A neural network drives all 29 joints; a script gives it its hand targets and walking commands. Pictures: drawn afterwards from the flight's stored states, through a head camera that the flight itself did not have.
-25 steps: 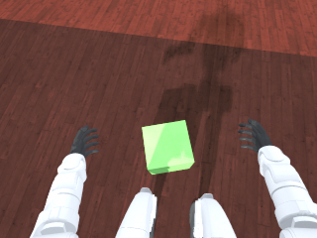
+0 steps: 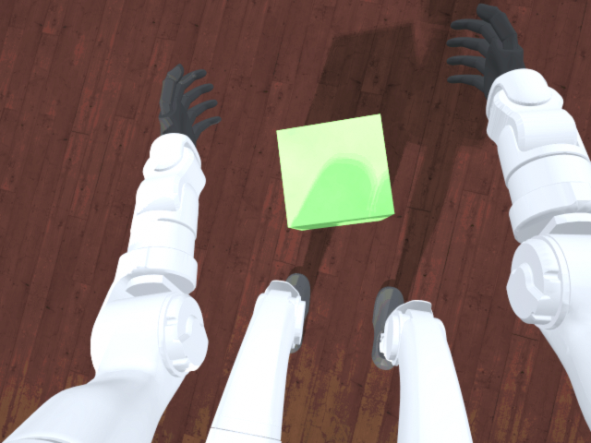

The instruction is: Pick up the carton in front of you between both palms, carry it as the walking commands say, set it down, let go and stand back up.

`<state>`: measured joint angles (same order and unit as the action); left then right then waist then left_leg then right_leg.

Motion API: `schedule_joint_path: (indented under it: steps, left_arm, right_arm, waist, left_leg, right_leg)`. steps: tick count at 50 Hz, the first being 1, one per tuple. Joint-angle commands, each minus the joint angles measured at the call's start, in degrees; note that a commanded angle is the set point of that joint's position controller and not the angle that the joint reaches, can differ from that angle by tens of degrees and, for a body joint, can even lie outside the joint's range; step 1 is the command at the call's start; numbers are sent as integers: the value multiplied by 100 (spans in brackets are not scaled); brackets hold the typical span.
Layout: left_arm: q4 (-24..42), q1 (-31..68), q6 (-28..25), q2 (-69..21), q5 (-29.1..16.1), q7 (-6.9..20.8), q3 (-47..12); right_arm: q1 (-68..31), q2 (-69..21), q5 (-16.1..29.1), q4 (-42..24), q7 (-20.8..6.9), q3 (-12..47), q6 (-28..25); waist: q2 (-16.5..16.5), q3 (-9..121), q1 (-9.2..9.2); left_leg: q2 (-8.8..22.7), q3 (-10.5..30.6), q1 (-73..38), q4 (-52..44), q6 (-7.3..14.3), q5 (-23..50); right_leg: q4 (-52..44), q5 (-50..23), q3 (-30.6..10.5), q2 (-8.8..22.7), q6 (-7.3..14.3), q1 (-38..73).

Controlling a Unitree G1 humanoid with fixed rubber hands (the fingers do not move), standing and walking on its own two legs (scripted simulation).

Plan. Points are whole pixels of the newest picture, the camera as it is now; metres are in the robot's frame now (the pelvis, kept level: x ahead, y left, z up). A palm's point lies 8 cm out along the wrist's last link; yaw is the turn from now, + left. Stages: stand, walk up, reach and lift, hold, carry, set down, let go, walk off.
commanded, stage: reach and lift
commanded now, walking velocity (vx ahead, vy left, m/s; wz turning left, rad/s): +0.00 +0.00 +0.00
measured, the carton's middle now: (335, 181) +0.47 +0.06 -0.50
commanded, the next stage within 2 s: none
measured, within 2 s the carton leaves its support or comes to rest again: leaves its support in 1.64 s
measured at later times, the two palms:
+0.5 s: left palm (231, 176) +0.44 +0.25 -0.33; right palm (439, 154) +0.52 -0.13 -0.34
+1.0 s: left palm (250, 176) +0.45 +0.24 -0.43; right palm (419, 161) +0.53 -0.12 -0.45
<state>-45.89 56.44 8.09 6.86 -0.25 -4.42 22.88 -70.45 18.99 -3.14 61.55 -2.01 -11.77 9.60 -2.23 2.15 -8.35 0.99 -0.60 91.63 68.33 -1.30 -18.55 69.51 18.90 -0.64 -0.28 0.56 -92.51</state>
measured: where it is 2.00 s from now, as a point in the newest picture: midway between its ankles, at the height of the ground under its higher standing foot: (337, 334)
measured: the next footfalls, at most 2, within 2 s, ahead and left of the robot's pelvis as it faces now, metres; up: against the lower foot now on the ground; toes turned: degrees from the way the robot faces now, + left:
none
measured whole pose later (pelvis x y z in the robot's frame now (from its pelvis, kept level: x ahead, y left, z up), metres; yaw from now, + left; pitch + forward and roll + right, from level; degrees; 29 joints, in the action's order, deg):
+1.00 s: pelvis -0.03 +0.01 -0.26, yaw +2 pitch +37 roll +2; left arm -62.1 74.6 -1.0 16.4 -20.8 -9.0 5.3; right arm -82.5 25.1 14.0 66.5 5.6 6.3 1.2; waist 2.3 -19.9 -6.1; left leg -1.2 -0.6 131.1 123.6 -1.7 -29.5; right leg 125.6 31.0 -1.9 0.8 0.1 -131.7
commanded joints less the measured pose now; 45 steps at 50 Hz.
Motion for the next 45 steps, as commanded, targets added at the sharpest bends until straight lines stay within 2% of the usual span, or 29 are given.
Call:
schedule_joint_path:
  steps: [1,8,13,16,21,26,30,35,39,42,45]
  left_arm:
    - [434,514,-428,553,149,107,178]
    - [175,35,-844,624,-58,180,100]
    - [369,109,-989,986,-619,74,-237]
    - [452,362,-957,1146,-946,-4,-506]
    - [344,945,-819,1308,-1205,-180,-714]
    - [-152,1589,-735,1361,-1307,-324,-863]
    - [-628,2095,-770,1426,-1335,-350,-968]
    - [-1061,2697,-899,1565,-1415,-379,-1097]
    - [-1046,2990,-1011,1660,-1610,-423,-1259]
    - [-1101,2972,-1031,1334,-1995,-426,-1659]
    - [-1064,2986,-995,1242,-2101,-435,-1737]
  right_arm:
    - [-762,256,-176,-502,115,-197,-369]
    - [-165,4,12,-905,400,88,-711]
    - [-392,157,487,-1491,583,687,-770]
    - [-585,304,663,-1655,675,830,-715]
    - [-1175,617,927,-1509,745,940,-622]
    - [-1740,777,1205,-753,758,1089,-568]
    - [-2163,899,1367,-130,742,1235,-623]
    - [-2738,1076,1561,317,717,1413,-786]
    - [-3072,1210,1765,217,744,1617,-923]
    - [-3153,1225,1914,14,768,1804,-985]
    - [-3053,1323,1753,-72,780,1731,-965]
  waist:
    - [-522,5310,-118]
    - [-434,5555,-35]
    - [-712,6545,-78]
    - [-831,6736,-8]
    - [-614,6368,-14]
    - [-477,5500,-65]
    - [-396,4851,-99]
    - [-337,4501,-122]
    - [-352,5027,-129]
    - [-416,5448,39]
    - [-547,5339,226]
  left_leg:
    - [-444,-378,-1497,-67,-258,1295]
    - [-441,-293,-377,1138,-294,2098]
    - [-438,-311,96,1975,-277,2305]
    - [-424,-321,302,2370,-273,2028]
    - [-339,-356,401,2926,-297,1145]
    - [-217,-380,858,3294,-294,60]
    - [-143,-329,1075,3593,-256,-344]
    - [-72,-252,1090,3975,-243,-322]
    - [-77,-243,763,4304,-232,113]
    - [-139,-239,527,4470,-241,447]
    - [-217,-183,629,4511,-256,525]
  right_leg:
    - [-14,-1229,-81,-388,-98,2881]
    - [1215,-2165,-180,-352,-110,1665]
    - [2175,-2541,-199,-287,-151,1948]
    - [2631,-2204,-120,-291,-172,1917]
    - [3154,-948,2,-288,-135,1132]
    - [3474,230,-17,-213,-70,454]
    - [3728,705,-82,-123,-30,-39]
    - [4094,760,-157,-34,-6,-365]
    - [4434,331,-161,-20,-12,-67]
    - [4613,-5,-100,-25,12,234]
    - [4698,-91,-52,-12,20,247]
